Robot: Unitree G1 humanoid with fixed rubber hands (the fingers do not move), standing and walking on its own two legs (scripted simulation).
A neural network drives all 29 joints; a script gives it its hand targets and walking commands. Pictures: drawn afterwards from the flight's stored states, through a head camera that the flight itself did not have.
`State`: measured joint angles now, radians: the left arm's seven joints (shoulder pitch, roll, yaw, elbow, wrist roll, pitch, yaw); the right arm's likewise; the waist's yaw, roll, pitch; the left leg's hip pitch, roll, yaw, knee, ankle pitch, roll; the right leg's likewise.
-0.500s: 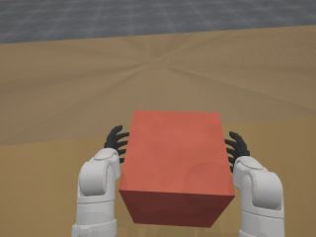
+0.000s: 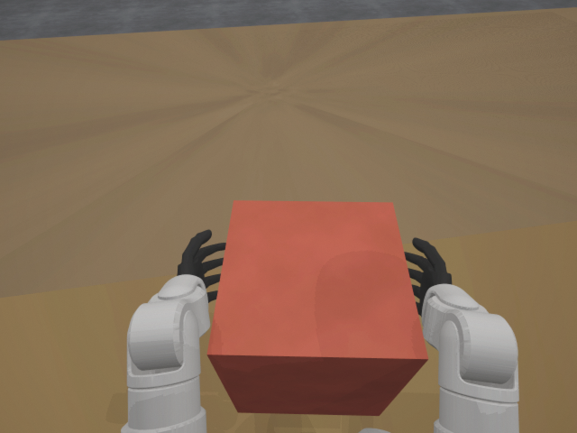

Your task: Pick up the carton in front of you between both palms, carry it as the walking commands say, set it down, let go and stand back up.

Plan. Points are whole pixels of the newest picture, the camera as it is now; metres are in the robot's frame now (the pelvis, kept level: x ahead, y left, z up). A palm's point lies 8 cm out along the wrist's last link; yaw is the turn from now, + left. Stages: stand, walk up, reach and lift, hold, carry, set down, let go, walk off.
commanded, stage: carry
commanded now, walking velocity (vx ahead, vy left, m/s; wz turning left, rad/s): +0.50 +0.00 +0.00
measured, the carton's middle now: (310, 314) +0.27 +0.00 +0.00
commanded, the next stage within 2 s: none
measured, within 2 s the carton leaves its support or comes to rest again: neither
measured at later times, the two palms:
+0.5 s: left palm (228, 128) +0.59 +0.14 +0.08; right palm (388, 125) +0.62 -0.16 +0.07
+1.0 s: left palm (225, 26) +0.98 +0.19 +0.09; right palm (345, 29) +0.97 -0.10 +0.10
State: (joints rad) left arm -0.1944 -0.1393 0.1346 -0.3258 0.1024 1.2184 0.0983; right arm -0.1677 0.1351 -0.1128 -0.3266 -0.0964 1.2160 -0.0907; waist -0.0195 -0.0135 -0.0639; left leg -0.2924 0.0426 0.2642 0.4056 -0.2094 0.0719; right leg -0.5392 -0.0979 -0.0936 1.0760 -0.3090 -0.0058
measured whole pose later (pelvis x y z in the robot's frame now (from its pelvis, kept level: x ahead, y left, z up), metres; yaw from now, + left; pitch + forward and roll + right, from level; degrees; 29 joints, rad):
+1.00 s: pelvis +0.67 +0.04 +0.00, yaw +1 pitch +4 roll -1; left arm -0.35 -0.11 0.16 -0.27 0.11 1.20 0.09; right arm -0.31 0.12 -0.16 -0.28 -0.08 1.19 -0.10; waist -0.03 -0.02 -0.02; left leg -0.24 0.03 0.23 0.40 -0.24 0.08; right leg -0.63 -0.09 -0.07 1.02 -0.25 -0.02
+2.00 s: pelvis +1.36 +0.05 -0.05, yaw +2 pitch +7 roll -2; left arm -0.67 -0.03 0.24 -0.01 0.08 1.19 0.13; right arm -0.65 0.04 -0.23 -0.01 -0.04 1.19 -0.13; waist -0.07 0.01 0.05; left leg -0.24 -0.05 0.08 0.51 -0.29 0.10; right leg -0.70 -0.02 -0.02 0.84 -0.16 -0.03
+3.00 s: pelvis +2.00 +0.08 -0.12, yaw +2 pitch +6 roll -1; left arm -0.66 -0.02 0.23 0.02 0.07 1.18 0.13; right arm -0.65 0.02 -0.20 0.04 -0.03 1.18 -0.14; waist -0.07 0.00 0.01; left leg -0.23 -0.06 0.07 0.52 -0.30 0.10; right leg -0.72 -0.03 -0.02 0.80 -0.11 -0.03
